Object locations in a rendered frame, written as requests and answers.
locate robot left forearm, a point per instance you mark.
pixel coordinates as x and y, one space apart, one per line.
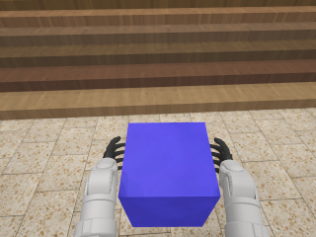
98 210

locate robot right forearm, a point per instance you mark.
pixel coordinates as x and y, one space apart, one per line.
241 202

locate robot right hand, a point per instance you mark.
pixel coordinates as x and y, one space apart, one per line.
224 152

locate carton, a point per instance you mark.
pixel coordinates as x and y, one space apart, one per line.
168 177

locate robot left hand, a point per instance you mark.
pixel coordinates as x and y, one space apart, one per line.
111 150

